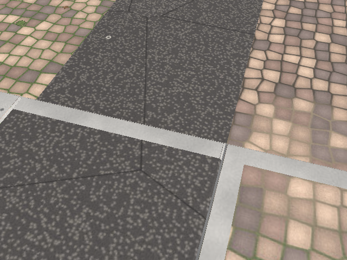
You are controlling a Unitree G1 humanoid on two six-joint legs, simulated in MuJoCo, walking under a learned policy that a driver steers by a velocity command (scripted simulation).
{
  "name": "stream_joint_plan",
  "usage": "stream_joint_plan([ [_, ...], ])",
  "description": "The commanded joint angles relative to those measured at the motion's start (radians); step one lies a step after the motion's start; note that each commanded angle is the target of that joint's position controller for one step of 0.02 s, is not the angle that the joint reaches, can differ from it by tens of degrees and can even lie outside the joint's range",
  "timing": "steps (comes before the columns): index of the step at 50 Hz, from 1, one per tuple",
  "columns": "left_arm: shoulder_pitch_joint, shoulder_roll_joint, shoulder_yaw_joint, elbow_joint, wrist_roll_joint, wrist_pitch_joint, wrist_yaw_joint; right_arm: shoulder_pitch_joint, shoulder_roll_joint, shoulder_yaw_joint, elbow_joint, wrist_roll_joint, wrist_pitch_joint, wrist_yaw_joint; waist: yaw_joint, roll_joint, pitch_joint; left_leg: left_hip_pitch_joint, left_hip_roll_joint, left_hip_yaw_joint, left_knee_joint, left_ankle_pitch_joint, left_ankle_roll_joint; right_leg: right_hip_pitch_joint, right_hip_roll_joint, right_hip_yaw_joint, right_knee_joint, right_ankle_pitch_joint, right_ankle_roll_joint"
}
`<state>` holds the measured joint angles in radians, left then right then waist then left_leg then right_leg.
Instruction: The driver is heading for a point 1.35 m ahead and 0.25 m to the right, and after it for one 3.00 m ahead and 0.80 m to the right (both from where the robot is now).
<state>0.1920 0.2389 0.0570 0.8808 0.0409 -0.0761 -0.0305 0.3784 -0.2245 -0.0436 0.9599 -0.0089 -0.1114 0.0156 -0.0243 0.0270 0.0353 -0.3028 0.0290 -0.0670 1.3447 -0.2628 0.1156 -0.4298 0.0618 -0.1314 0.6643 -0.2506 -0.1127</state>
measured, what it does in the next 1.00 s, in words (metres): walks ahead: left foot, then right foot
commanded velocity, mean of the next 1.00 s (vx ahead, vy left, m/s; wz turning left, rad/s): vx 0.99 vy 0.00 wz -0.15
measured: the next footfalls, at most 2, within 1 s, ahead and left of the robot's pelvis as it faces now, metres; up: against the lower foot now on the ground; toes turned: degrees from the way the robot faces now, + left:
left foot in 0.38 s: +0.55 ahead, +0.06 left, +0.00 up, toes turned +3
right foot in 0.82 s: +0.96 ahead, -0.11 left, +0.00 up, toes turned -8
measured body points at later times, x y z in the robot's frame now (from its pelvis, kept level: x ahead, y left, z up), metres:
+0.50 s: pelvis +0.46 +0.01 +0.01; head +0.48 +0.00 +0.46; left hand +0.50 +0.26 -0.12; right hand +0.53 -0.26 -0.12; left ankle +0.51 +0.05 -0.71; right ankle +0.30 -0.11 -0.58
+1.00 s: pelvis +0.94 -0.06 +0.02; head +0.96 -0.05 +0.46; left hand +0.94 +0.23 -0.12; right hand +1.06 -0.34 -0.08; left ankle +0.98 +0.09 -0.64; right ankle +0.92 -0.10 -0.71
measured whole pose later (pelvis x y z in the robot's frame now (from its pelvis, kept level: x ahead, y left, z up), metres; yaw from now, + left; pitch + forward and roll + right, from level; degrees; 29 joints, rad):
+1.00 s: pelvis +0.94 -0.06 +0.02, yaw -12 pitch -1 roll -2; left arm 0.46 0.31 0.08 0.97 0.01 -0.06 -0.02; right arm 0.12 -0.25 -0.02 0.78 -0.05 -0.10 0.01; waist 0.06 0.00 0.06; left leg -0.51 0.08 -0.07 1.13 -0.36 0.00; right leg -0.20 0.17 0.01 0.50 -0.28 -0.16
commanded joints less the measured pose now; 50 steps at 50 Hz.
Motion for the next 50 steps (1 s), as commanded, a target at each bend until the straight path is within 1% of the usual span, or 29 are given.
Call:
stream_joint_plan([
  [1, 0.093, 0.051, 0.01, 0.007, -0.008, -0.034, 0.003, 0.03, -0.033, 0.002, -0.089, -0.033, 0.013, 0.024, -0.025, -0.046, -0.013, -0.308, 0.097, -0.029, 0.032, 0.055, 0.005, 0.169, -0.293, 0.509, -0.501, -0.303, -0.088],
  [4, 0.158, 0.048, 0.002, 0.046, -0.027, -0.057, 0.006, -0.092, -0.02, 0.012, -0.14, -0.035, 0.044, 0.036, -0.036, -0.061, 0.09, -0.407, 0.132, 0.015, -0.07, 0.123, -0.029, 0.104, -0.237, 0.375, -0.587, -0.185, -0.087],
  [7, 0.243, 0.052, -0.004, 0.056, -0.037, -0.065, 0.0, -0.301, -0.038, 0.02, -0.212, -0.029, 0.039, 0.04, 0.018, -0.028, 0.145, -0.455, 0.117, 0.103, -0.336, 0.291, -0.043, 0.14, -0.167, 0.232, -0.637, 0.096, -0.071],
  [10, 0.326, 0.061, -0.013, 0.073, -0.055, -0.077, 0.008, -0.424, -0.007, 0.041, -0.25, -0.015, 0.028, 0.052, 0.053, -0.033, 0.143, -0.302, 0.061, 0.187, -0.607, 0.465, -0.025, 0.185, -0.158, 0.154, -0.667, 0.46, -0.032],
  [14, 0.382, 0.128, -0.015, 0.093, -0.044, -0.072, 0.029, -0.467, -0.052, 0.038, -0.263, -0.011, 0.023, 0.038, 0.057, -0.083, 0.084, -0.241, -0.034, 0.233, -0.787, 0.432, 0.018, 0.507, -0.206, 0.103, -0.568, 1.038, -0.001],
  [16, 0.383, 0.167, -0.008, 0.108, -0.016, -0.048, 0.051, -0.369, -0.101, 0.019, -0.243, -0.014, 0.023, 0.019, -0.011, -0.135, -0.007, -0.14, -0.103, 0.23, -0.81, 0.281, 0.04, 0.638, -0.242, 0.106, -0.366, 1.324, 0.01],
  [17, 0.359, 0.191, -0.001, 0.107, 0.0, -0.033, 0.062, -0.21, -0.141, 0.001, -0.198, -0.009, 0.025, 0.006, -0.086, -0.156, -0.097, 0.009, -0.122, 0.209, -0.812, 0.218, 0.054, 0.645, -0.254, 0.109, -0.179, 1.351, 0.007],
  [18, 0.307, 0.203, 0.005, 0.099, 0.007, -0.019, 0.066, 0.002, -0.172, -0.018, -0.132, -0.012, 0.027, -0.009, -0.188, -0.148, -0.186, 0.215, -0.102, 0.186, -0.867, 0.204, 0.076, 0.578, -0.245, 0.088, 0.09, 1.269, 0.0],
  [19, 0.269, 0.166, 0.0, 0.073, 0.007, -0.02, 0.06, 0.177, -0.235, -0.044, -0.098, -0.032, 0.035, -0.028, -0.247, -0.098, -0.289, 0.47, 0.054, 0.028, -0.795, -0.043, 0.112, 0.351, -0.185, 0.081, 0.439, 0.923, -0.02],
  [20, 0.41, -0.022, -0.037, 0.036, -0.055, -0.039, 0.028, 0.153, -0.297, -0.065, -0.101, -0.051, 0.036, -0.022, -0.076, 0.286, -0.422, 0.822, 0.367, -0.584, -0.885, -0.199, 0.266, -0.131, 0.029, 0.147, 0.88, -0.163, 0.038],
  [21, 0.318, 0.096, -0.022, 0.021, -0.061, -0.049, 0.037, 0.089, -0.225, -0.064, -0.105, -0.032, 0.038, 0.0, -0.111, 0.078, -0.374, 0.772, 0.34, -0.694, -1.034, -0.305, 0.274, -0.3, -0.012, 0.231, 0.918, -0.131, -0.005],
  [22, 0.178, 0.11, -0.018, -0.021, -0.056, -0.053, 0.04, 0.018, -0.171, -0.051, -0.099, -0.029, 0.028, 0.002, -0.093, 0.012, -0.189, 0.61, 0.309, -0.532, -1.079, -0.233, 0.235, -0.351, -0.073, 0.226, 0.851, -0.049, -0.018],
  [23, 0.144, 0.09, -0.023, -0.033, -0.047, -0.054, 0.034, -0.009, -0.103, -0.036, -0.081, -0.034, 0.021, 0.005, -0.048, -0.074, -0.084, 0.433, 0.277, -0.424, -1.123, -0.133, 0.2, -0.312, -0.106, 0.222, 0.771, -0.022, -0.023],
  [25, 0.144, 0.04, -0.034, -0.047, -0.012, -0.022, 0.011, -0.012, -0.051, -0.015, -0.05, -0.034, 0.003, -0.004, 0.035, -0.068, -0.009, 0.206, 0.191, -0.273, -1.171, -0.091, 0.136, -0.213, -0.148, 0.233, 0.677, -0.012, -0.006],
  [28, 0.066, 0.016, -0.046, -0.092, 0.008, 0.009, -0.016, 0.023, -0.081, -0.015, -0.022, -0.003, -0.023, -0.004, 0.066, -0.016, 0.075, 0.095, 0.14, -0.153, -1.261, -0.045, 0.114, -0.276, -0.203, 0.187, 0.561, 0.034, 0.035],
  [31, -0.133, 0.036, -0.057, -0.176, 0.003, 0.003, -0.023, 0.062, -0.098, -0.014, -0.022, 0.006, -0.036, 0.008, 0.034, -0.021, 0.139, 0.042, 0.071, -0.017, -1.307, 0.212, 0.097, -0.284, -0.211, 0.102, 0.278, 0.252, 0.047],
  [33, -0.207, 0.019, -0.071, -0.199, -0.009, -0.006, -0.036, 0.104, -0.111, -0.013, -0.015, 0.02, -0.045, 0.008, 0.012, -0.017, 0.138, 0.015, 0.058, 0.039, -1.332, 0.405, 0.067, -0.142, -0.173, 0.039, 0.079, 0.413, 0.031],
  [36, -0.268, 0.062, -0.062, -0.203, -0.03, -0.009, -0.043, 0.138, -0.181, -0.022, 0.006, 0.022, -0.051, 0.006, -0.004, 0.009, 0.132, 0.175, 0.09, 0.117, -1.393, 0.604, 0.025, -0.036, -0.106, -0.001, -0.105, 0.528, 0.003],
  [37, -0.17, 0.096, -0.041, -0.161, -0.023, -0.011, -0.037, 0.109, -0.186, -0.019, -0.009, 0.01, -0.049, 0.002, 0.034, 0.035, 0.053, 0.253, 0.104, 0.179, -1.288, 0.887, -0.005, 0.057, -0.063, -0.017, -0.024, 0.582, -0.031],
  [39, 0.004, 0.146, -0.017, -0.101, -0.015, -0.004, -0.018, 0.084, -0.22, -0.025, -0.019, -0.005, -0.027, -0.025, 0.127, 0.117, -0.072, 0.347, 0.131, 0.233, -0.988, 1.293, -0.044, 0.2, 0.036, -0.032, 0.045, 0.338, -0.062],
  [40, 0.195, 0.182, 0.004, -0.046, -0.012, 0.001, -0.009, 0.032, -0.238, -0.03, -0.03, -0.021, -0.009, -0.04, 0.233, 0.131, -0.146, 0.301, 0.154, 0.23, -0.718, 1.387, -0.052, 0.369, 0.057, -0.014, 0.08, 0.226, -0.089],
  [41, 0.421, 0.225, 0.032, 0.018, -0.014, 0.007, 0.001, -0.066, -0.26, -0.039, -0.052, -0.022, 0.005, -0.049, 0.363, 0.106, -0.194, 0.174, 0.132, 0.227, -0.367, 1.272, -0.054, 0.563, 0.025, 0.032, 0.001, 0.193, -0.129],
  [42, 0.499, 0.282, 0.058, 0.06, -0.016, 0.014, 0.013, -0.095, -0.186, -0.031, -0.067, -0.04, 0.004, -0.045, 0.349, -0.076, -0.161, -0.075, -0.008, 0.203, 0.09, 0.408, -0.048, 0.703, -0.084, 0.172, -0.015, 0.106, -0.174],
  [43, 0.384, 0.3, 0.055, 0.04, 0.008, 0.011, 0.009, 0.08, -0.048, 0.006, -0.123, 0.008, -0.017, -0.025, 0.114, -0.361, -0.25, -0.513, -0.082, 0.084, 0.356, -0.296, -0.089, 0.957, -0.318, 0.668, -0.104, 0.124, -0.322],
  [44, 0.344, 0.268, 0.061, 0.013, -0.015, 0.014, 0.005, -0.019, -0.111, 0.013, -0.167, 0.004, -0.039, -0.025, 0.161, -0.196, -0.252, -0.591, -0.061, 0.013, 0.288, -0.193, -0.076, 0.876, -0.348, 0.871, -0.328, 0.028, -0.355],
  [45, 0.279, 0.223, 0.055, 0.001, -0.027, 0.01, 0.01, -0.101, -0.15, 0.005, -0.183, -0.011, -0.046, -0.022, 0.121, -0.036, -0.109, -0.566, 0.015, -0.027, 0.127, -0.082, -0.069, 0.693, -0.329, 0.805, -0.386, -0.019, -0.311],
  [46, 0.221, 0.2, 0.053, -0.003, -0.029, 0.011, 0.011, -0.114, -0.153, 0.003, -0.181, -0.029, -0.044, -0.017, 0.064, 0.05, -0.026, -0.458, 0.044, -0.023, -0.001, -0.048, -0.077, 0.477, -0.297, 0.754, -0.411, -0.007, -0.289],
  [48, 0.186, 0.175, 0.042, -0.005, -0.028, -0.004, 0.021, -0.152, -0.145, -0.001, -0.195, -0.055, 0.005, -0.008, -0.006, 0.08, 0.05, -0.306, 0.082, -0.041, -0.173, -0.112, -0.118, 0.203, -0.233, 0.654, -0.432, -0.008, -0.281],
  [50, 0.153, 0.201, 0.046, -0.015, -0.038, -0.023, 0.021, -0.275, -0.123, 0.009, -0.258, -0.055, 0.039, 0.005, -0.007, 0.007, 0.114, -0.178, 0.077, 0.025, -0.427, -0.09, -0.151, 0.009, -0.151, 0.537, -0.517, 0.017, -0.259],
])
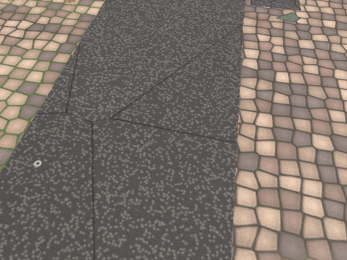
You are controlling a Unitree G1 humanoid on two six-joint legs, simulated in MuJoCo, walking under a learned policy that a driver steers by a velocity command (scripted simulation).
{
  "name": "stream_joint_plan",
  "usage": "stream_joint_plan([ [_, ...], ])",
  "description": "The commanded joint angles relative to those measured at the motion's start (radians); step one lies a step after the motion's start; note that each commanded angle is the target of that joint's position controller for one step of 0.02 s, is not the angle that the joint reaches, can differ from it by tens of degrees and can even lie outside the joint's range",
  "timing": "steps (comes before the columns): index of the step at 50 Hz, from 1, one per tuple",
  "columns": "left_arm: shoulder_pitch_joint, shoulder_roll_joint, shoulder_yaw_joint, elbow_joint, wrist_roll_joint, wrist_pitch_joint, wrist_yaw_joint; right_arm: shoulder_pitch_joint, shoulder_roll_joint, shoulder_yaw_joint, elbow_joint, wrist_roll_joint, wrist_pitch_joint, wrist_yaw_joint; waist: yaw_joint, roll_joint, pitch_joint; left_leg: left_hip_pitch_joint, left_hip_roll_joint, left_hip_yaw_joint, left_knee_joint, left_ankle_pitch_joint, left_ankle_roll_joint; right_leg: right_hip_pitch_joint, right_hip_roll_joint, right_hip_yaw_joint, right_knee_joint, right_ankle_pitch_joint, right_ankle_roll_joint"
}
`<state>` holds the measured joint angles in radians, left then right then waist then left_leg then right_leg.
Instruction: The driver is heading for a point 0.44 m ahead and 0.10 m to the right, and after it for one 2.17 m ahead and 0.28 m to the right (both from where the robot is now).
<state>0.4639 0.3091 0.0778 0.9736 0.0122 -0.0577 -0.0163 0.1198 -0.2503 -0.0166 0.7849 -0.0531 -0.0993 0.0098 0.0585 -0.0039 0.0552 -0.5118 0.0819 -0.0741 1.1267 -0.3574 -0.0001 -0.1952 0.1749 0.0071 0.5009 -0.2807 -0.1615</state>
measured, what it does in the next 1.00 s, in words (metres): goes down, turning right: left foot 0.10 m lower, then right foot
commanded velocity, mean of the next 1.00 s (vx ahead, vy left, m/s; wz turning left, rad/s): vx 1.00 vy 0.00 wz -0.34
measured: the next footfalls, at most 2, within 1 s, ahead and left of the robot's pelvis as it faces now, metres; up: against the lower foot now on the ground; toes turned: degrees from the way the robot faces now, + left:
left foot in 0.26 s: +0.43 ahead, +0.17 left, -0.10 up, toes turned -14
right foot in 0.64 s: +0.71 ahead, -0.15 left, -0.10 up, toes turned -30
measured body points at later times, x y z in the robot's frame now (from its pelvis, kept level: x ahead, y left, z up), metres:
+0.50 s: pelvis +0.47 +0.02 -0.11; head +0.50 +0.01 +0.34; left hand +0.78 +0.16 -0.18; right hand +0.29 -0.20 -0.24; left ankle +0.39 +0.18 -0.83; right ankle +0.54 -0.10 -0.77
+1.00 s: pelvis +0.89 -0.18 -0.11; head +0.92 -0.19 +0.33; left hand +0.94 +0.09 -0.25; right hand +0.97 -0.46 -0.23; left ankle +1.14 -0.16 -0.78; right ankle +0.68 -0.13 -0.82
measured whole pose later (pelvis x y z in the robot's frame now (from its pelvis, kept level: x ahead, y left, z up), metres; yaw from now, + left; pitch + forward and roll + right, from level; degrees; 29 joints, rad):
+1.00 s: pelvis +0.89 -0.18 -0.11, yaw -17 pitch +1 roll -1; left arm 0.45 0.26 0.02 0.95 0.01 -0.13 0.01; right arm 0.11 -0.28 -0.02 0.79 -0.01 -0.03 0.07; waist 0.03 0.02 0.05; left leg -0.75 0.04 0.14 0.74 0.11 0.13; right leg 0.27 0.10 -0.24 0.15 -0.41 -0.06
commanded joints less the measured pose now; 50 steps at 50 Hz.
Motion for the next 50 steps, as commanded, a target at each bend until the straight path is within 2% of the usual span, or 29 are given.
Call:
stream_joint_plan([
  [1, -0.111, 0.152, 0.036, -0.102, -0.005, -0.046, 0.004, -0.053, -0.058, 0.001, -0.104, -0.01, 0.03, 0.023, -0.082, -0.008, 0.088, 0.119, 0.007, 0.076, -0.276, 0.124, -0.04, -0.285, -0.233, 0.341, -0.368, 0.134, -0.197],
  [2, -0.101, 0.15, 0.039, -0.1, 0.001, -0.052, -0.003, -0.032, -0.052, 0.001, -0.079, -0.005, 0.021, 0.034, -0.073, 0.006, 0.045, 0.204, -0.001, 0.087, -0.266, 0.38, -0.024, -0.292, -0.216, 0.298, -0.326, 0.23, -0.164],
  [3, -0.067, 0.126, 0.035, -0.085, -0.012, -0.064, -0.002, -0.076, -0.09, -0.016, -0.1, 0.007, 0.003, 0.033, -0.052, 0.03, 0.052, 0.133, 0.016, 0.037, -0.381, 0.605, 0.001, -0.225, -0.187, 0.292, -0.261, 0.203, -0.124],
  [4, -0.06, 0.112, 0.034, -0.077, -0.025, -0.065, -0.002, -0.088, -0.087, -0.01, -0.108, -0.003, -0.007, 0.04, -0.043, 0.041, 0.025, 0.207, -0.008, 0.055, -0.495, 0.734, 0.014, -0.244, -0.151, 0.272, -0.231, 0.089, -0.083],
  [8, 0.02, 0.121, 0.032, -0.063, -0.005, -0.039, 0.002, -0.186, -0.079, -0.005, -0.159, 0.016, -0.009, 0.032, 0.041, -0.065, 0.022, 0.281, -0.064, 0.069, -0.637, 0.675, 0.0, -0.15, -0.163, 0.34, -0.054, 0.061, -0.038],
  [10, 0.006, 0.135, 0.033, -0.072, 0.004, -0.022, 0.023, -0.116, -0.112, -0.018, -0.139, 0.001, -0.029, 0.014, 0.009, -0.023, 0.017, 0.3, -0.059, 0.046, -0.775, 0.626, -0.016, -0.026, -0.149, 0.355, 0.156, 0.153, -0.02],
  [11, -0.017, 0.154, 0.034, -0.071, 0.002, -0.014, 0.031, 0.027, -0.133, -0.031, -0.097, -0.002, -0.04, 0.003, -0.069, 0.007, -0.052, 0.412, -0.044, 0.047, -0.86, 0.695, -0.012, 0.021, -0.113, 0.324, 0.379, 0.275, -0.013],
  [12, -0.057, 0.177, 0.042, -0.078, -0.01, -0.004, 0.036, 0.254, -0.184, -0.056, -0.03, 0.004, -0.043, -0.01, -0.183, 0.026, -0.139, 0.663, 0.016, 0.017, -0.856, 0.752, 0.002, -0.093, -0.092, 0.28, 0.675, 0.251, -0.005],
  [13, -0.105, 0.1, 0.026, -0.102, -0.021, -0.003, 0.032, 0.398, -0.224, -0.074, 0.015, -0.005, -0.033, -0.015, -0.228, 0.062, -0.196, 0.876, 0.105, -0.03, -0.725, 0.702, 0.004, -0.326, -0.036, 0.214, 0.951, -0.239, 0.001],
  [14, 0.002, -0.016, -0.009, -0.148, -0.05, -0.005, 0.052, 0.464, -0.228, -0.059, 0.011, -0.039, -0.026, -0.003, -0.14, 0.149, -0.294, 1.135, 0.313, -0.139, -0.357, 1.222, -0.028, -0.598, -0.095, 0.18, 1.194, -0.456, 0.003],
  [15, 0.064, -0.006, -0.02, -0.154, -0.049, -0.003, 0.075, 0.501, -0.214, -0.067, 0.012, -0.027, -0.011, 0.013, -0.137, 0.21, -0.447, 1.228, 0.422, -0.289, -0.329, 1.224, 0.041, -0.725, -0.15, 0.11, 1.319, -0.399, 0.012],
  [16, 0.008, 0.008, -0.032, -0.192, -0.018, 0.001, 0.066, 0.404, -0.292, -0.104, -0.005, -0.012, -0.011, -0.003, -0.151, 0.347, -0.476, 1.097, 0.517, -0.613, -0.618, 0.252, 0.232, -0.861, -0.174, 0.053, 1.388, -0.257, 0.021],
  [17, -0.167, 0.053, -0.023, -0.196, 0.017, 0.017, 0.052, 0.318, -0.155, -0.075, -0.024, -0.018, -0.016, -0.007, -0.158, 0.147, -0.255, 0.851, 0.432, -0.587, -0.796, -0.149, 0.225, -0.893, -0.248, 0.049, 1.319, -0.161, 0.025],
  [18, -0.344, 0.089, -0.002, -0.23, 0.028, 0.018, 0.025, 0.281, -0.075, -0.041, 0.004, -0.01, -0.031, -0.007, -0.167, 0.001, -0.041, 0.653, 0.33, -0.382, -0.825, 0.043, 0.147, -0.869, -0.261, 0.074, 1.161, -0.078, 0.032],
  [20, -0.4, 0.008, -0.025, -0.303, 0.03, 0.037, -0.029, 0.288, -0.057, -0.031, 0.084, 0.022, -0.052, -0.008, -0.068, 0.048, 0.072, 0.372, 0.263, -0.167, -0.864, 0.399, 0.09, -0.706, -0.309, 0.107, 0.897, -0.014, 0.057],
  [23, -0.361, -0.035, -0.053, -0.329, 0.034, 0.034, -0.058, 0.178, -0.074, -0.033, 0.082, 0.04, -0.066, 0.0, 0.025, 0.153, 0.044, 0.255, 0.182, 0.044, -0.948, 0.638, 0.082, -0.505, -0.282, 0.07, 0.61, 0.192, 0.052],
  [26, -0.455, -0.035, -0.072, -0.325, 0.032, 0.017, -0.062, 0.246, -0.095, -0.032, 0.12, 0.047, -0.052, 0.006, -0.011, 0.044, 0.068, 0.277, 0.128, 0.201, -1.045, 0.846, 0.085, -0.293, -0.187, -0.109, 0.305, 0.264, 0.015],
  [27, -0.453, -0.027, -0.071, -0.313, 0.021, 0.015, -0.06, 0.289, -0.119, -0.03, 0.123, 0.044, -0.046, 0.002, -0.019, 0.053, 0.03, 0.338, 0.123, 0.233, -0.994, 1.107, 0.08, -0.225, -0.134, -0.142, 0.291, 0.27, 0.002],
  [29, -0.324, 0.033, -0.056, -0.275, 0.041, 0.004, -0.05, 0.328, -0.209, -0.043, 0.138, 0.035, -0.023, -0.015, 0.068, 0.109, -0.054, 0.439, 0.167, 0.249, -0.72, 1.379, 0.08, -0.056, -0.074, -0.151, 0.208, 0.166, -0.034],
  [31, 0.012, 0.138, -0.005, -0.16, 0.049, 0.008, -0.021, 0.274, -0.239, -0.045, 0.117, 0.032, 0.002, -0.023, 0.232, 0.094, -0.215, 0.278, 0.114, 0.267, -0.184, 1.103, 0.081, 0.376, -0.1, -0.056, 0.083, 0.13, -0.087],
  [32, -0.006, 0.219, 0.011, -0.154, 0.056, 0.009, -0.005, 0.351, -0.092, -0.019, 0.097, 0.011, 0.007, -0.009, 0.114, -0.156, -0.275, 0.003, -0.015, 0.238, 0.25, -0.123, 0.077, 0.578, -0.367, 0.256, 0.115, 0.038, -0.098],
  [33, 0.0, 0.253, 0.017, -0.198, 0.05, 0.01, 0.002, 0.426, -0.103, -0.019, 0.041, 0.07, 0.001, -0.015, 0.081, -0.164, -0.462, -0.21, -0.09, 0.022, 0.468, -0.188, 0.098, 0.739, -0.588, 0.697, -0.028, 0.002, -0.183],
  [34, -0.024, 0.203, 0.021, -0.175, 0.036, 0.01, 0.012, 0.276, -0.173, -0.035, 0.02, 0.073, -0.004, -0.019, 0.103, -0.025, -0.291, -0.31, -0.046, 0.01, 0.423, -0.04, 0.1, 0.602, -0.53, 0.607, -0.152, -0.016, -0.147],
  [35, -0.087, 0.16, 0.009, -0.161, 0.032, -0.002, 0.017, 0.246, -0.147, -0.029, 0.012, 0.072, -0.002, -0.011, 0.049, -0.015, -0.107, -0.318, -0.014, 0.022, 0.333, 0.027, 0.094, 0.416, -0.497, 0.479, -0.198, 0.067, -0.127],
  [36, -0.139, 0.113, -0.001, -0.157, 0.036, -0.019, 0.016, 0.253, -0.128, -0.027, 0.034, 0.059, 0.012, -0.005, -0.004, 0.042, -0.034, -0.261, 0.018, 0.009, 0.265, 0.049, 0.087, 0.275, -0.457, 0.378, -0.227, 0.161, -0.093],
  [39, -0.165, 0.03, -0.026, -0.139, 0.012, -0.059, 0.013, 0.33, -0.073, -0.025, 0.084, 0.034, 0.072, 0.024, -0.099, -0.005, 0.004, -0.118, 0.059, -0.004, 0.148, 0.1, 0.066, 0.074, -0.38, 0.153, -0.322, 0.237, 0.0],
  [44, -0.137, 0.011, -0.034, -0.109, 0.001, -0.094, 0.0, 0.075, -0.032, -0.014, -0.01, 0.052, 0.07, 0.045, -0.078, -0.052, 0.096, -0.171, 0.023, 0.12, -0.111, 0.389, 0.079, 0.022, -0.266, -0.16, -0.406, 0.615, 0.101],
  [48, -0.076, 0.059, -0.04, -0.091, -0.012, -0.101, 0.028, -0.029, -0.035, -0.002, -0.057, 0.042, 0.052, 0.065, -0.072, -0.025, 0.075, -0.043, -0.067, 0.266, -0.388, 0.543, 0.135, 0.14, -0.299, -0.252, -0.364, 1.07, 0.151],
  [50, -0.086, 0.123, -0.027, -0.104, -0.001, -0.085, 0.063, 0.06, -0.087, -0.014, -0.034, 0.036, 0.061, 0.068, -0.132, -0.086, -0.016, 0.082, -0.147, 0.304, -0.429, 0.486, 0.158, 0.249, -0.335, -0.26, -0.199, 1.39, 0.178],
])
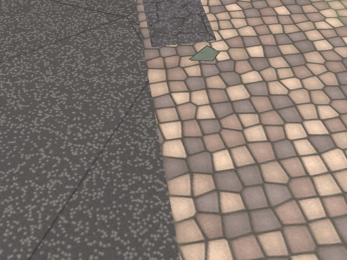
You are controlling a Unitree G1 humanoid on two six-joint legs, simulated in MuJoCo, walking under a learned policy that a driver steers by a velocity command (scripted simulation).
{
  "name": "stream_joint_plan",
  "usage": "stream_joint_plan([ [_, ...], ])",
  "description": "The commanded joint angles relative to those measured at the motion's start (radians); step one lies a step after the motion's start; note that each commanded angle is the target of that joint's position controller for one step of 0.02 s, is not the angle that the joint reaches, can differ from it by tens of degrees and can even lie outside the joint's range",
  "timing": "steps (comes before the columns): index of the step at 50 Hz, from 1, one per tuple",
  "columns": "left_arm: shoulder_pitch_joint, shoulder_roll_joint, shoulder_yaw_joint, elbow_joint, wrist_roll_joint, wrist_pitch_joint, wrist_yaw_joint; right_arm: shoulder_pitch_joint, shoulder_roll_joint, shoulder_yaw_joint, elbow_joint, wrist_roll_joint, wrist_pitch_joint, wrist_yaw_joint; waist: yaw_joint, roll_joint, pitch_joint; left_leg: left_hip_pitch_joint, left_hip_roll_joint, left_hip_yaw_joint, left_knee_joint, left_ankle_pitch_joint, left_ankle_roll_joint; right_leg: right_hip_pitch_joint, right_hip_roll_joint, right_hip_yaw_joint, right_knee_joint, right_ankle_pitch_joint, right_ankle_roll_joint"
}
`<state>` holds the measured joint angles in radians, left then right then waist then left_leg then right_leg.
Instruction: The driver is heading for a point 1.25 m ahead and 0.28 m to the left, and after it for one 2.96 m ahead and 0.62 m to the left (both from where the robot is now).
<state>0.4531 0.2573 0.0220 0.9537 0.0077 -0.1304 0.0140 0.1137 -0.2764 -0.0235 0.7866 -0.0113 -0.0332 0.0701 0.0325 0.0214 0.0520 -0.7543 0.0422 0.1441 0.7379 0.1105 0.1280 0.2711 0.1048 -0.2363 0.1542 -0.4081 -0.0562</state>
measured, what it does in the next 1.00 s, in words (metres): walks ahead, turning left: left foot, then right foot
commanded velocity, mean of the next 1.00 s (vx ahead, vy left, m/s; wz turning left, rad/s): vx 0.85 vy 0.00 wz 0.49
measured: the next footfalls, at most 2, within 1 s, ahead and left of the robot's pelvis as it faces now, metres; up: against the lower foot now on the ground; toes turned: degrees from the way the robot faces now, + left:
left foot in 0.06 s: +0.27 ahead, +0.04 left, +0.00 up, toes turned +8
right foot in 0.50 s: +0.69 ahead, -0.04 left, +0.00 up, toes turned +27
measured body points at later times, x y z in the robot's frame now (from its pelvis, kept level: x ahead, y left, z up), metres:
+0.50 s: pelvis +0.47 +0.01 +0.00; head +0.50 +0.02 +0.45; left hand +0.63 +0.31 -0.05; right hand +0.58 -0.28 -0.11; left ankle +0.24 +0.03 -0.70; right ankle +0.66 -0.06 -0.72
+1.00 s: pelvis +0.85 +0.16 +0.01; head +0.88 +0.18 +0.45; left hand +0.71 +0.39 -0.13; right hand +1.15 +0.08 -0.08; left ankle +0.92 +0.28 -0.71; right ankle +0.75 -0.04 -0.61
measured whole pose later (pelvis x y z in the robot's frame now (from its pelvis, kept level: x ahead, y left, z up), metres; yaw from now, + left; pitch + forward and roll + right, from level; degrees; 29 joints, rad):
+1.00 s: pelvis +0.85 +0.16 +0.01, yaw +30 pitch +2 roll +0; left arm 0.39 0.25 0.01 0.89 -0.02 -0.08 0.00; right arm 0.04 -0.25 0.00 0.69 -0.02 -0.09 0.04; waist 0.05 0.01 0.05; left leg -0.49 -0.08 0.01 0.52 -0.06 0.09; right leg -0.25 0.05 0.08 1.18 -0.56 0.03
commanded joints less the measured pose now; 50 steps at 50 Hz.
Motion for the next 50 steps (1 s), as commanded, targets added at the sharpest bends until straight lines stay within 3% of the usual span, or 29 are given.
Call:
stream_joint_plan([
  [1, -0.108, 0.212, 0.039, -0.1, 0.013, 0.005, 0.046, 0.193, -0.101, -0.023, -0.004, -0.006, 0.002, 0.005, -0.18, -0.137, -0.084, 0.459, -0.146, 0.084, -0.032, -0.048, 0.043, -0.212, -0.284, -0.009, 0.314, 1.638, 0.081],
  [3, -0.271, 0.263, 0.062, -0.151, 0.026, 0.041, 0.048, 0.611, -0.202, -0.078, 0.106, -0.003, 0.014, -0.02, -0.409, -0.098, -0.217, 0.865, -0.11, -0.065, -0.092, -0.175, 0.149, -0.427, -0.269, 0.021, 0.977, 1.428, 0.067],
  [4, -0.356, 0.167, 0.045, -0.168, 0.032, 0.036, 0.019, 0.575, -0.218, -0.1, 0.121, 0.037, 0.024, -0.038, -0.381, 0.15, -0.136, 0.959, -0.057, -0.183, -0.175, -0.173, 0.173, -0.707, -0.031, 0.039, 1.422, 0.267, 0.056],
  [5, -0.194, 0.04, 0.002, -0.273, 0.025, 0.011, 0.009, 0.431, -0.309, -0.105, 0.083, -0.001, 0.024, -0.038, -0.126, 0.263, -0.203, 1.111, 0.103, -0.587, -0.124, 0.052, 0.329, -1.048, -0.016, 0.216, 1.662, -0.09, 0.096],
  [6, -0.193, 0.075, -0.012, -0.321, 0.019, -0.011, 0.0, 0.398, -0.299, -0.112, 0.038, -0.008, 0.029, -0.051, -0.155, 0.163, -0.358, 1.209, 0.23, -0.928, -0.383, -0.448, 0.436, -1.182, -0.04, 0.361, 1.648, -0.077, 0.082],
  [7, -0.249, 0.121, -0.012, -0.313, 0.029, -0.027, -0.008, 0.361, -0.195, -0.093, 0.033, -0.015, 0.028, -0.067, -0.124, -0.052, -0.165, 0.998, 0.22, -0.942, -0.529, -0.631, 0.352, -1.194, -0.104, 0.367, 1.49, 0.01, 0.054],
  [8, -0.277, 0.124, -0.008, -0.318, 0.04, -0.02, -0.013, 0.31, -0.154, -0.079, 0.04, -0.014, 0.022, -0.069, -0.06, -0.135, -0.065, 0.804, 0.177, -0.847, -0.548, -0.618, 0.286, -1.122, -0.149, 0.355, 1.36, 0.05, 0.054],
  [10, -0.268, 0.109, -0.02, -0.317, 0.073, 0.031, -0.014, 0.277, -0.162, -0.073, 0.028, -0.004, -0.01, -0.075, 0.005, -0.158, 0.028, 0.533, 0.093, -0.71, -0.56, -0.464, 0.255, -0.992, -0.196, 0.342, 1.215, 0.04, 0.089],
  [14, -0.43, 0.078, -0.042, -0.398, 0.052, 0.064, -0.031, 0.262, -0.184, -0.079, 0.004, 0.007, -0.049, -0.064, -0.023, -0.067, 0.071, 0.288, -0.041, -0.513, -0.61, -0.268, 0.209, -0.809, -0.227, 0.257, 0.799, 0.241, 0.131],
  [17, -0.528, 0.057, -0.05, -0.436, 0.019, 0.06, -0.036, 0.301, -0.198, -0.095, -0.003, 0.018, -0.047, -0.05, -0.104, 0.002, 0.028, 0.398, -0.07, -0.492, -0.568, -0.098, 0.141, -0.735, -0.173, 0.231, 0.539, 0.47, 0.118],
  [21, -0.522, 0.096, -0.032, -0.435, 0.025, 0.044, -0.03, 0.343, -0.192, -0.098, 0.006, 0.013, -0.05, -0.059, -0.129, 0.038, -0.031, 0.652, 0.002, -0.503, -0.467, 0.134, 0.084, -0.673, -0.139, 0.233, 0.35, 0.5, 0.071],
  [23, -0.324, 0.164, 0.005, -0.378, 0.026, 0.035, -0.015, 0.326, -0.237, -0.103, 0.009, -0.003, -0.053, -0.063, -0.026, 0.037, -0.158, 0.758, 0.017, -0.477, -0.223, 0.429, 0.047, -0.499, -0.084, 0.212, 0.344, 0.328, 0.033],
  [24, -0.135, 0.197, 0.025, -0.33, 0.026, 0.033, 0.001, 0.273, -0.242, -0.101, 0.0, -0.01, -0.055, -0.06, 0.09, 0.03, -0.246, 0.673, -0.015, -0.44, 0.006, 0.399, 0.027, -0.296, -0.116, 0.217, 0.366, 0.27, 0.016],
  [25, 0.092, 0.26, 0.049, -0.293, 0.047, 0.031, 0.021, 0.242, -0.15, -0.075, -0.029, -0.016, -0.065, -0.063, 0.179, -0.068, -0.371, 0.493, -0.055, -0.38, 0.36, 0.131, 0.019, -0.064, -0.295, 0.431, 0.385, -0.061, -0.005],
  [26, 0.046, 0.37, 0.077, -0.267, 0.077, 0.035, 0.009, 0.43, 0.001, -0.033, -0.07, 0.037, -0.067, -0.051, 0.01, -0.453, -0.461, 0.138, -0.197, -0.285, 0.647, -0.581, -0.034, 0.148, -0.543, 1.074, 0.138, -0.33, -0.14],
  [27, -0.05, 0.26, 0.071, -0.289, 0.055, 0.044, -0.006, 0.333, -0.083, -0.027, -0.045, 0.003, -0.056, -0.064, 0.033, -0.247, -0.317, -0.017, -0.113, -0.283, 0.701, -0.506, -0.005, 0.045, -0.515, 1.157, 0.069, -0.494, -0.155],
  [29, -0.12, 0.147, 0.049, -0.265, 0.045, 0.041, -0.021, 0.135, -0.124, -0.033, -0.081, -0.019, -0.052, -0.046, 0.034, -0.01, -0.121, 0.015, -0.046, -0.269, 0.587, -0.367, -0.014, -0.211, -0.401, 0.794, 0.086, -0.164, -0.122],
  [32, -0.049, 0.084, 0.028, -0.18, 0.03, 0.021, -0.022, 0.104, -0.067, -0.011, -0.119, -0.033, -0.029, -0.02, -0.022, -0.104, -0.051, 0.041, -0.019, -0.287, 0.484, -0.393, -0.03, -0.337, -0.317, 0.597, 0.045, 0.033, -0.095],
  [34, -0.02, 0.105, 0.032, -0.154, 0.012, 0.007, -0.024, 0.055, -0.061, -0.001, -0.146, -0.038, -0.02, -0.016, -0.035, -0.101, -0.004, -0.025, -0.013, -0.279, 0.424, -0.374, -0.044, -0.355, -0.317, 0.537, -0.007, 0.116, -0.107],
  [36, -0.019, 0.116, 0.029, -0.139, 0.006, 0.0, -0.027, -0.04, -0.06, 0.012, -0.191, -0.045, -0.029, -0.015, -0.043, -0.077, 0.058, -0.023, -0.023, -0.211, 0.271, -0.302, -0.068, -0.405, -0.297, 0.405, -0.025, 0.555, -0.111],
  [40, 0.024, 0.142, 0.028, -0.093, -0.018, -0.012, -0.037, -0.124, -0.002, 0.047, -0.196, -0.026, -0.056, 0.003, -0.018, -0.106, 0.018, 0.366, -0.08, -0.047, -0.129, 0.016, -0.06, -0.498, -0.213, 0.234, -0.028, 0.952, -0.051],
  [41, 0.002, 0.22, 0.05, -0.114, -0.06, -0.01, -0.012, -0.139, -0.047, 0.021, -0.215, 0.035, -0.08, -0.012, -0.028, -0.12, -0.04, 0.36, -0.088, -0.117, -0.149, 0.008, -0.054, -0.391, -0.253, 0.275, 0.053, 1.019, -0.06],
  [44, -0.024, 0.229, 0.049, -0.1, -0.04, 0.028, 0.016, 0.019, -0.126, -0.018, -0.169, 0.013, -0.089, -0.027, -0.137, -0.138, -0.154, 0.521, -0.128, -0.115, -0.273, 0.077, -0.007, -0.257, -0.255, 0.254, 0.315, 1.157, -0.006],
  [45, -0.049, 0.216, 0.044, -0.108, -0.031, 0.039, 0.015, 0.157, -0.139, -0.03, -0.12, 0.003, -0.082, -0.035, -0.201, -0.143, -0.215, 0.686, -0.085, -0.14, -0.312, 0.207, 0.015, -0.312, -0.226, 0.238, 0.505, 1.122, 0.025],
  [46, -0.049, 0.151, 0.025, -0.144, -0.001, 0.04, 0.014, 0.289, -0.2, -0.04, -0.081, -0.022, -0.071, -0.047, -0.218, 0.002, -0.326, 0.975, 0.109, -0.318, -0.205, 0.613, 0.07, -0.54, -0.132, 0.214, 0.872, 0.606, 0.061],
  [47, 0.22, -0.002, -0.02, -0.095, 0.0, 0.038, -0.01, 0.276, -0.196, -0.021, -0.09, -0.053, -0.07, -0.042, -0.08, 0.241, -0.545, 1.276, 0.405, -0.697, -0.116, 1.008, 0.302, -0.824, 0.006, 0.372, 1.271, -0.288, 0.098],
  [48, 0.226, 0.12, 0.003, -0.057, -0.023, 0.036, -0.022, 0.267, -0.137, -0.029, -0.097, -0.023, -0.056, -0.037, -0.128, 0.101, -0.628, 1.216, 0.374, -0.715, -0.178, 0.824, 0.311, -0.828, -0.043, 0.475, 1.31, -0.251, 0.086],
  [49, 0.079, 0.166, 0.017, -0.107, -0.039, 0.039, -0.019, 0.149, -0.113, -0.024, -0.113, 0.004, -0.049, -0.039, -0.1, 0.063, -0.435, 1.04, 0.312, -0.587, -0.24, 0.674, 0.271, -0.881, -0.103, 0.408, 1.236, -0.195, 0.091],
  [50, -0.031, 0.17, 0.022, -0.137, -0.025, 0.043, -0.004, 0.067, -0.079, -0.013, -0.112, 0.02, -0.049, -0.041, -0.068, -0.024, -0.279, 0.842, 0.247, -0.507, -0.3, 0.568, 0.219, -0.889, -0.146, 0.349, 1.147, -0.129, 0.104],
])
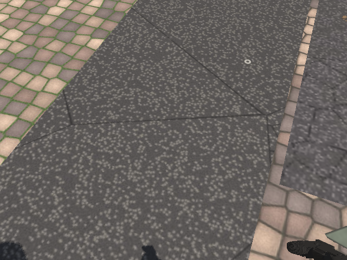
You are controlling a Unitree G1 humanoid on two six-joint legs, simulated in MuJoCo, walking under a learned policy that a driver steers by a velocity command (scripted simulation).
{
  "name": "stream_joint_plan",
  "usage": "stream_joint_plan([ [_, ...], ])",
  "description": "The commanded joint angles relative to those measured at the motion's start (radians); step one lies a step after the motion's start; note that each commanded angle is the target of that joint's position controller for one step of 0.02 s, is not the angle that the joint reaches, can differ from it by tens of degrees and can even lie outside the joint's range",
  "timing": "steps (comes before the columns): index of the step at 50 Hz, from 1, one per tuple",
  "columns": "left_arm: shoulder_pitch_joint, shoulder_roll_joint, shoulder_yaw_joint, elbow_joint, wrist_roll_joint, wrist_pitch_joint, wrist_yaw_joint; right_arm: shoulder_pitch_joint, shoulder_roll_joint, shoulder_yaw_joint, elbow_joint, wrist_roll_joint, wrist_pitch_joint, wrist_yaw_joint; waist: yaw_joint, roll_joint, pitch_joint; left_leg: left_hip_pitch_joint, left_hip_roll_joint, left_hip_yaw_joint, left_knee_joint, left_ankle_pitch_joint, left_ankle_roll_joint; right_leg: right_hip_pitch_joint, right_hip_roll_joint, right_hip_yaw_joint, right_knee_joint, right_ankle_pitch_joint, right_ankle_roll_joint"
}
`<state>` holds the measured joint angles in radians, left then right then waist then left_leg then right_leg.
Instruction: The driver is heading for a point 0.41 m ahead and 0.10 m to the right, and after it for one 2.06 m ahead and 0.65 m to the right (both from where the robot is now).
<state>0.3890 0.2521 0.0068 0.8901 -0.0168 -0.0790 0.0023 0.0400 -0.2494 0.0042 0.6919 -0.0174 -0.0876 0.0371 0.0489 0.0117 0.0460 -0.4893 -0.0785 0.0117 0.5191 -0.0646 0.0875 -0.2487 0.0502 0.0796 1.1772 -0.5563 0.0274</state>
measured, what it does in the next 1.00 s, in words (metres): walks ahead: right foot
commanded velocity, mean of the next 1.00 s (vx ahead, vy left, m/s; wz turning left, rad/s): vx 0.08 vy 0.00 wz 0.02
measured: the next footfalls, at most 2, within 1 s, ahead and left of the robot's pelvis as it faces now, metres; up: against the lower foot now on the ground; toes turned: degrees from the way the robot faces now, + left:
right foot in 0.28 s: +0.20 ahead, -0.18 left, +0.00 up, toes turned +1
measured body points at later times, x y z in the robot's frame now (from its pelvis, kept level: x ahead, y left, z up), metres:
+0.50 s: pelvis +0.12 -0.05 +0.01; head +0.13 -0.06 +0.46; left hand +0.25 +0.20 -0.11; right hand +0.21 -0.30 -0.12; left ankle +0.13 +0.07 -0.72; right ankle +0.16 -0.18 -0.72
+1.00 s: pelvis +0.14 -0.06 +0.01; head +0.14 -0.06 +0.46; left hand +0.22 +0.19 -0.13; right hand +0.19 -0.31 -0.13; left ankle +0.12 +0.07 -0.72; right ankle +0.15 -0.18 -0.72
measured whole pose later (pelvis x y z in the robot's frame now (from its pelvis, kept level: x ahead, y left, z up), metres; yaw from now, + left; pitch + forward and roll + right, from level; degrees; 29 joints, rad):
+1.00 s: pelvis +0.14 -0.06 +0.01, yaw +0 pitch -1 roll +0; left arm 0.17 0.21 0.05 1.02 -0.01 -0.01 0.03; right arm 0.23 -0.21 -0.05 1.03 0.01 0.00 -0.04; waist 0.00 0.00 0.01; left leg -0.21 0.00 -0.03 0.58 -0.42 0.02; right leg -0.26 0.01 0.02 0.58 -0.39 -0.03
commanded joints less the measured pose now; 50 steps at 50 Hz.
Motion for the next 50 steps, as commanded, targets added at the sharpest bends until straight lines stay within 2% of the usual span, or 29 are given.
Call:
stream_joint_plan([
  [1, -0.006, 0.165, 0.043, -0.076, 0.008, 0.004, 0.022, 0.105, -0.077, -0.029, -0.016, 0.022, 0.002, -0.009, -0.055, -0.039, -0.191, 0.427, 0.334, -0.328, -0.131, 0.699, 0.24, -0.341, -0.111, 0.019, 0.076, 0.053, 0.034],
  [2, 0.009, 0.146, 0.043, -0.078, 0.014, 0.02, 0.026, 0.099, -0.084, -0.032, -0.005, 0.004, 0.001, -0.006, -0.022, -0.02, -0.167, 0.307, 0.317, -0.298, -0.164, 0.689, 0.228, -0.257, -0.13, 0.018, 0.03, 0.089, 0.039],
  [3, 0.025, 0.11, 0.038, -0.077, 0.015, 0.032, 0.029, 0.09, -0.084, -0.034, 0.004, -0.008, 0.0, -0.003, -0.001, 0.007, -0.162, 0.226, 0.302, -0.261, -0.189, 0.685, 0.225, -0.196, -0.136, 0.013, -0.026, 0.106, 0.044],
  [4, 0.033, 0.076, 0.031, -0.076, 0.014, 0.039, 0.032, 0.075, -0.089, -0.037, 0.015, -0.014, -0.001, -0.003, 0.018, 0.031, -0.161, 0.156, 0.286, -0.21, -0.202, 0.701, 0.218, -0.143, -0.139, 0.001, -0.106, 0.125, 0.049],
  [6, -0.003, 0.049, 0.023, -0.084, 0.021, 0.043, 0.038, 0.062, -0.107, -0.045, 0.032, -0.017, 0.005, -0.011, 0.021, 0.061, -0.184, 0.108, 0.252, -0.139, -0.206, 0.698, 0.197, -0.073, -0.131, -0.022, -0.271, 0.211, 0.048],
  [9, -0.089, 0.07, 0.03, -0.087, 0.019, 0.055, 0.037, 0.09, -0.121, -0.052, 0.061, -0.009, 0.022, -0.024, -0.011, 0.071, -0.213, 0.112, 0.24, -0.123, -0.219, 0.463, 0.169, -0.008, -0.115, -0.027, -0.401, 0.391, 0.039],
  [11, -0.152, 0.085, 0.036, -0.098, 0.019, 0.064, 0.037, 0.095, -0.114, -0.05, 0.078, -0.006, 0.03, -0.026, -0.024, 0.074, -0.177, 0.101, 0.24, -0.144, -0.226, 0.244, 0.149, 0.008, -0.111, -0.021, -0.479, 0.419, 0.027],
  [13, -0.182, 0.085, 0.04, -0.102, 0.028, 0.063, 0.036, 0.093, -0.099, -0.045, 0.092, 0.007, 0.035, -0.027, -0.013, 0.071, -0.144, 0.093, 0.217, -0.155, -0.192, 0.045, 0.107, 0.06, -0.096, -0.036, -0.624, 0.47, 0.002],
  [14, -0.195, 0.093, 0.042, -0.106, 0.039, 0.061, 0.036, 0.121, -0.079, -0.038, 0.106, 0.012, 0.035, -0.028, -0.016, 0.057, -0.127, 0.093, 0.19, -0.158, -0.165, -0.047, 0.064, 0.084, -0.104, -0.027, -0.703, 0.516, -0.017],
  [15, -0.201, 0.13, 0.047, -0.117, 0.049, 0.057, 0.038, 0.167, -0.06, -0.032, 0.118, 0.004, 0.033, -0.03, -0.036, 0.004, -0.125, 0.079, 0.15, -0.148, -0.116, -0.154, 0.014, 0.123, -0.177, 0.045, -0.736, 0.657, -0.043],
  [16, -0.232, 0.197, 0.064, -0.124, 0.042, 0.064, 0.042, 0.274, -0.064, -0.038, 0.139, -0.003, 0.029, -0.03, -0.108, -0.132, -0.126, 0.041, 0.071, -0.088, -0.07, -0.314, -0.027, 0.151, -0.24, 0.086, -0.714, 0.7, -0.095],
  [17, -0.251, 0.144, 0.057, -0.115, 0.035, 0.068, 0.037, 0.282, -0.044, -0.033, 0.145, 0.001, 0.037, -0.038, -0.108, -0.192, -0.149, 0.137, 0.058, -0.041, -0.064, -0.286, -0.05, 0.051, -0.232, 0.087, -0.752, 0.461, -0.117],
  [18, -0.272, 0.095, 0.047, -0.116, 0.032, 0.068, 0.029, 0.217, -0.066, -0.037, 0.141, 0.0, 0.05, -0.046, -0.083, -0.15, -0.099, 0.179, 0.061, -0.036, -0.068, -0.233, -0.062, -0.03, -0.183, 0.074, -0.778, 0.297, -0.094],
  [20, -0.281, 0.088, 0.042, -0.11, 0.036, 0.059, 0.023, 0.176, -0.08, -0.046, 0.142, 0.001, 0.073, -0.059, -0.069, -0.109, -0.053, 0.186, 0.074, -0.05, -0.067, -0.193, -0.057, -0.064, -0.143, 0.038, -0.773, 0.301, -0.06],
  [21, -0.275, 0.095, 0.046, -0.1, 0.034, 0.052, 0.023, 0.188, -0.078, -0.046, 0.147, -0.002, 0.077, -0.06, -0.071, -0.107, -0.059, 0.198, 0.08, -0.056, -0.068, -0.174, -0.055, -0.053, -0.139, 0.032, -0.762, 0.339, -0.057],
  [23, -0.254, 0.09, 0.046, -0.08, 0.027, 0.044, 0.025, 0.192, -0.078, -0.049, 0.159, 0.004, 0.074, -0.061, -0.065, -0.083, -0.081, 0.216, 0.088, -0.061, -0.059, -0.12, -0.054, -0.014, -0.131, 0.021, -0.732, 0.441, -0.058],
  [28, -0.247, 0.085, 0.049, -0.045, 0.02, 0.044, 0.028, 0.183, -0.071, -0.056, 0.191, 0.012, 0.073, -0.066, -0.055, -0.04, -0.11, 0.25, 0.094, -0.061, -0.034, -0.024, -0.061, 0.032, -0.122, 0.01, -0.692, 0.581, -0.076],
  [36, -0.254, 0.073, 0.053, 0.011, 0.018, 0.055, 0.027, 0.177, -0.069, -0.065, 0.241, 0.015, 0.092, -0.079, -0.056, -0.018, -0.085, 0.28, 0.1, -0.063, -0.036, -0.012, -0.063, 0.021, -0.104, -0.006, -0.699, 0.56, -0.082],
  [46, -0.253, 0.063, 0.056, 0.074, 0.019, 0.068, 0.034, 0.173, -0.063, -0.065, 0.297, 0.015, 0.089, -0.085, -0.051, -0.017, -0.048, 0.265, 0.103, -0.06, -0.069, -0.069, -0.065, 0.028, -0.085, -0.023, -0.725, 0.467, -0.07],
  [47, -0.212, 0.049, 0.054, 0.102, 0.017, 0.071, 0.033, 0.219, -0.047, -0.063, 0.325, 0.018, 0.09, -0.082, -0.053, -0.018, -0.087, 0.275, 0.086, -0.042, -0.082, -0.297, -0.056, 0.041, -0.062, -0.043, -0.734, 0.219, -0.076],
  [48, -0.194, 0.079, 0.066, 0.109, 0.003, 0.073, 0.032, 0.231, -0.075, -0.073, 0.329, 0.03, 0.089, -0.081, -0.05, -0.016, -0.041, 0.224, 0.078, -0.047, -0.078, -0.56, -0.031, 0.002, -0.05, -0.041, -0.731, -0.073, -0.092],
  [49, -0.196, 0.099, 0.071, 0.101, -0.005, 0.065, 0.031, 0.227, -0.093, -0.078, 0.317, 0.039, 0.079, -0.08, -0.05, -0.02, 0.025, 0.162, 0.101, -0.084, -0.093, -0.73, -0.006, -0.06, -0.075, 0.004, -0.751, -0.249, -0.113],
  [50, -0.21, 0.104, 0.072, 0.086, -0.016, 0.046, 0.029, 0.22, -0.097, -0.078, 0.304, 0.049, 0.059, -0.079, -0.053, -0.022, 0.078, 0.128, 0.137, -0.129, -0.112, -0.763, 0.016, -0.098, -0.11, 0.05, -0.773, -0.282, -0.131],
])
